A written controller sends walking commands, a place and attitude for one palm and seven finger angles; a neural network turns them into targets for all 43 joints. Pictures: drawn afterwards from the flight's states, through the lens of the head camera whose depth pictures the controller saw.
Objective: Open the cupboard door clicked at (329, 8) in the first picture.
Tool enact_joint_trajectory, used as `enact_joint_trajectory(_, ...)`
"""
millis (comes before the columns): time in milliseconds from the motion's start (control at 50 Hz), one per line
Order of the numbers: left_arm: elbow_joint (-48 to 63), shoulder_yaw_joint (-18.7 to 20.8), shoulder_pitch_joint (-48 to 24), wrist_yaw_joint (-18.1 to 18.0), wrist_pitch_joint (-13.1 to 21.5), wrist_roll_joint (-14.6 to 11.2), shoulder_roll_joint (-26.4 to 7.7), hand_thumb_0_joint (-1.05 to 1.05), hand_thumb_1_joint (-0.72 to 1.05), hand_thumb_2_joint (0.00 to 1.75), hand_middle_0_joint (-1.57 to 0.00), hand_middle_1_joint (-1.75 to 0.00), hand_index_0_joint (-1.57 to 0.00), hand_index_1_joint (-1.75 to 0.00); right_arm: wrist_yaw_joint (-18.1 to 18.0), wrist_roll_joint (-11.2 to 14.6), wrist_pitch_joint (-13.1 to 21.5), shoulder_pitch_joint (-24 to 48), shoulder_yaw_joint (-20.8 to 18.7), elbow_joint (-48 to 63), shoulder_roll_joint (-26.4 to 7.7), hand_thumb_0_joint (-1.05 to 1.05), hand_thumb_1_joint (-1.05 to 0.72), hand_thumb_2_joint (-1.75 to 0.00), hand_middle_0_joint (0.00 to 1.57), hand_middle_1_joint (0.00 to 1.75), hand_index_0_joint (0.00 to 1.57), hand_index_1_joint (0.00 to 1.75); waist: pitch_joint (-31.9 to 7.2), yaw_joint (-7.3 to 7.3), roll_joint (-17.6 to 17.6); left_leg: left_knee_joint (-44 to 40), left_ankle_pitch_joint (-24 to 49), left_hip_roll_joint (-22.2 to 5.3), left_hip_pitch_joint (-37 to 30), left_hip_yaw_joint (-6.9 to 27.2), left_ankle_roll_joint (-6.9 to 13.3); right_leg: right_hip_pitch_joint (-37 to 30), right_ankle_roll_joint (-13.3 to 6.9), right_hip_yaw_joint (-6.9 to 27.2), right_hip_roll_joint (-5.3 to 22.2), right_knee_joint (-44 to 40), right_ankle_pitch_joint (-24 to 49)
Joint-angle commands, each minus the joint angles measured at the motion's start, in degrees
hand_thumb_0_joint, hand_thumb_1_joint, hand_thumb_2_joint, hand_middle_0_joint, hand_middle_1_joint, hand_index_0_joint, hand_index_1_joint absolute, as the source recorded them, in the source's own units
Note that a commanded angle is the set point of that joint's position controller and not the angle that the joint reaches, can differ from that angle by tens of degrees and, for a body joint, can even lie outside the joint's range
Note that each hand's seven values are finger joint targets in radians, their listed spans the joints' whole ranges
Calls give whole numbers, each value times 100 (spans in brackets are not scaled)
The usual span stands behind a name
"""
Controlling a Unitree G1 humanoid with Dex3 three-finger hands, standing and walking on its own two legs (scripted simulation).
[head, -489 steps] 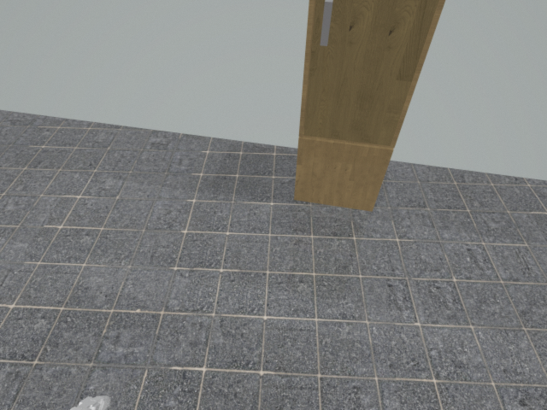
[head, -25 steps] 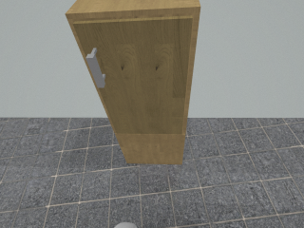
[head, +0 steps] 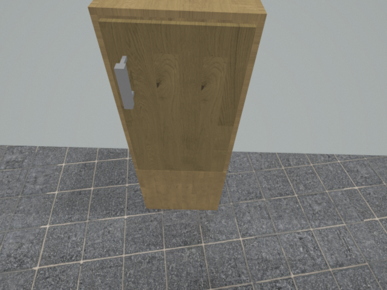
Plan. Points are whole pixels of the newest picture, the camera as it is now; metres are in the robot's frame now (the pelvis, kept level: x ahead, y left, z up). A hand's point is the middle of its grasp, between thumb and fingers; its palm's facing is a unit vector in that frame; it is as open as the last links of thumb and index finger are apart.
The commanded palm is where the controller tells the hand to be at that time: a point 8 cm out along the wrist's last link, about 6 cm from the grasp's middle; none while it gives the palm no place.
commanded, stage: come to a stop and stand still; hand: left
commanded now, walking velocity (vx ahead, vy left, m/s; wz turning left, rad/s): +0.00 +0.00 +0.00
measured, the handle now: (126, 82) +0.58 +0.21 +0.10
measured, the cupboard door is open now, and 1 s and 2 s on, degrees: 0 0 0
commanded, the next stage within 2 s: look again from close up in 0.34 s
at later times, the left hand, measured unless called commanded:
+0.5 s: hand out of the picture +0.01 +0.16 -0.18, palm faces +0.04 -0.98 -0.22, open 7.3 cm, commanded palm none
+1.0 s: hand out of the picture -0.01 +0.19 -0.17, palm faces +0.00 -0.98 -0.21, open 7.4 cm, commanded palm none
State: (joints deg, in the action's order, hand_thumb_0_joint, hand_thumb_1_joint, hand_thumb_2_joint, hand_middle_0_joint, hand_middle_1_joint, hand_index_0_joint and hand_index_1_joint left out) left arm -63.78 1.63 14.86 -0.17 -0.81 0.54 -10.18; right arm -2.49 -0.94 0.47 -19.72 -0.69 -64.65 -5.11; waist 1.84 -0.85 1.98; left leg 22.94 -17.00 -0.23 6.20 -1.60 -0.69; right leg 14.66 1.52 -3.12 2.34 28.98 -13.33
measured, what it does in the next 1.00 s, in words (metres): stands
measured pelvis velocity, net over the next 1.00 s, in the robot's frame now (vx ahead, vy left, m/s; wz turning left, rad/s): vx -0.01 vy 0.02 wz -0.02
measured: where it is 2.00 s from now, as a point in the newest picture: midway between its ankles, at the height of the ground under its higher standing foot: outside the picture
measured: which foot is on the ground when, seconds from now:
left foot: down 0.00-1.00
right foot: down 0.00-1.00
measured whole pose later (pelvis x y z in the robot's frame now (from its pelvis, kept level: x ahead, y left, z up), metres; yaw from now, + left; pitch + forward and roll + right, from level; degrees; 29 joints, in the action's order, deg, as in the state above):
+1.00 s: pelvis -0.01 +0.02 +0.00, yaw -1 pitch -1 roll +1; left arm -64.4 -0.6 16.3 -1.5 0.6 0.7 -7.8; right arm -1.7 -0.8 1.3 -19.1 1.0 -63.4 -7.6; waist 1.8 0.1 -1.7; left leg 26.0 -17.7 0.5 7.5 -3.7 1.0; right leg 14.1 0.6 -1.9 2.5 29.1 -14.1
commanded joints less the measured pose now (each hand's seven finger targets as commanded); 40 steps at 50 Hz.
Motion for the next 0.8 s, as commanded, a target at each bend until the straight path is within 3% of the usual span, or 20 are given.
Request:
enact_joint_trajectory(0, -28, 63, 510, -167, 196, -35, -591, 0, 90, 90, -20, -30, -20, -30, -18, 101, 105, -251, -119, 87, -558, 0, -90, -90, 20, 30, 20, 30, -271, 116, -32, 110, 1031, -540, 984, 179, 39, -1526, -416, 646, 1025, -463, 3107)
enact_joint_trajectory(20, -67, 91, 496, -182, 218, -32, -603, 0, 90, 90, -20, -30, -20, -30, -28, 71, 46, -268, -114, 43, -510, 0, -90, -90, 20, 30, 20, 30, -355, 92, 624, 110, 640, -454, 864, 83, -44, -1393, -537, 757, 992, -474, 3047)
enact_joint_trajectory(40, -78, 66, 438, -194, 221, -44, -526, 0, 90, 90, -20, -30, -20, -30, -38, 60, 16, -289, -112, -9, -542, 0, -90, -90, 20, 30, 20, 30, -317, 77, 768, 134, 481, -450, 625, 33, -48, -1110, -589, 796, 982, -645, 2722)
enact_joint_trajectory(80, -39, 19, 202, -196, 197, -48, -407, 0, 90, 90, -20, -30, -20, -30, -28, 44, 12, -352, -78, -126, -484, 0, -90, -90, 20, 30, 20, 30, -98, 16, 305, -140, 868, -512, 399, 128, -18, -751, -510, 617, 724, -721, 1982)
enact_joint_trajectory(120, -31, -1, 186, -198, 175, -57, -319, 0, 90, 90, -20, -30, -20, -30, -31, 34, 56, -309, -54, -192, -516, 0, -90, -90, 20, 30, 20, 30, 15, 87, -178, -252, 1497, -637, 393, 219, 35, -804, -388, 428, 494, -574, 1978)
enact_joint_trajectory(180, -40, -6, 199, -208, 183, -53, -354, 0, 90, 90, -20, -30, -20, -30, -37, 38, 63, -297, -55, -191, -558, 0, -90, -90, 20, 30, 20, 30, -88, 91, -123, -258, 1570, -651, 330, 197, 34, -936, -364, 401, 491, -605, 2056)
enact_joint_trajectory(400, -13, -26, 208, -204, 179, -34, -376, 0, 90, 90, -20, -30, -20, -30, -31, 37, 20, -94, -44, -122, -642, 0, -90, -90, 20, 30, 20, 30, 175, 85, -129, -324, 1151, -634, 192, 151, 39, -661, -353, 477, 441, -884, 1573)
enact_joint_trajectory(420, -233, 31, 938, -450, 330, 35, -632, 0, 90, 90, -20, -30, -20, -30, 41, 66, 97, 629, -106, 322, -997, 0, -90, -90, 20, 30, 20, 30, 329, 431, 169, 1140, 682, -520, 942, -219, -81, -771, -21, 944, 797, -601, 4493)
enact_joint_trajectory(440, 56, 77, 833, -418, 414, 56, -856, 0, 90, 90, -20, -30, -20, -30, 63, 77, 39, 260, -76, 600, -629, 0, -90, -90, 20, 30, 20, 30, -335, 84, 119, 1289, -707, -392, 1117, 121, 33, -1201, -395, 1323, 1265, -594, 4458)
enact_joint_trajectory(460, 166, 10, 571, -369, 422, 74, -749, 0, 90, 90, -20, -30, -20, -30, 79, 96, 40, 171, -72, 584, -588, 0, -90, -90, 20, 30, 20, 30, -509, -3, -21, 1174, -769, -394, 854, 57, 21, -903, -741, 1129, 1199, -686, 3392)
enact_joint_trajectory(480, 296, -3, 305, -331, 393, 70, -703, 0, 90, 90, -20, -30, -20, -30, 95, 81, 31, -100, -60, 570, -542, 0, -90, -90, 20, 30, 20, 30, -556, -163, -70, 781, -331, -304, 451, 13, 14, -502, -800, 915, 1004, -700, 2090)
enact_joint_trajectory(500, 324, -10, 167, -291, 349, 33, -647, 0, 90, 90, -20, -30, -20, -30, 118, 40, 25, -274, -47, 517, -538, 0, -90, -90, 20, 30, 20, 30, -369, -194, -290, 506, 59, -343, 183, -10, 70, -69, -699, 691, 738, -654, 901)
enact_joint_trajectory(520, 342, -30, 162, -264, 313, 7, -491, 0, 90, 90, -20, -30, -20, -30, 128, 1, 47, -332, -34, 526, -684, 0, -90, -90, 20, 30, 20, 30, -47, -168, -464, 273, 223, -512, 443, 181, 149, 161, -559, 605, 490, -629, 3)
enact_joint_trajectory(540, 374, -55, 175, -244, 268, 22, -443, 0, 90, 90, -20, -30, -20, -30, 135, -7, 65, -200, -29, 599, -746, 0, -90, -90, 20, 30, 20, 30, 228, -74, -595, 86, 306, -618, 767, 338, 211, 144, -474, 539, 330, -601, -283)
enact_joint_trajectory(600, 311, -101, 325, -180, 221, 23, -375, 0, 90, 90, -20, -30, -20, -30, 105, -2, 117, -28, 20, 707, -824, 0, -90, -90, 20, 30, 20, 30, 508, 70, -672, -308, 277, -664, 1126, 516, 301, -110, -394, 422, 214, -429, -100)
enact_joint_trajectory(680, 247, -132, 426, -151, 213, 9, -326, 0, 90, 90, -20, -30, -20, -30, 83, 8, 146, -67, 39, 664, -922, 0, -90, -90, 20, 30, 20, 30, 389, 87, -185, -393, 205, -593, 974, 496, 322, -219, -356, 466, 245, -465, 2)
enact_joint_trajectory(780, 204, -130, 462, -149, 197, 9, -325, 0, 90, 90, -20, -30, -20, -30, 73, 4, 168, -161, 72, 526, -916, 0, -90, -90, 20, 30, 20, 30, 398, 119, -312, -521, 212, -586, 981, 492, 343, -302, -342, 438, 263, -389, 134)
